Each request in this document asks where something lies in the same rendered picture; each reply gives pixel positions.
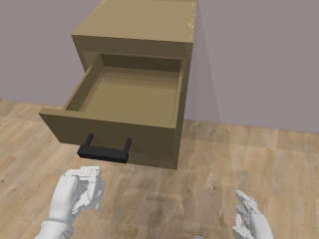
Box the drawer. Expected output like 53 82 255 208
38 52 184 157

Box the robot right hand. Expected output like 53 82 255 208
232 189 274 239

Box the robot left hand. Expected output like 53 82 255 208
48 166 106 225

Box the robot left forearm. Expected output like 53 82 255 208
34 219 75 239

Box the cabinet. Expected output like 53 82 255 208
71 0 196 170

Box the handle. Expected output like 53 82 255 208
77 133 132 164

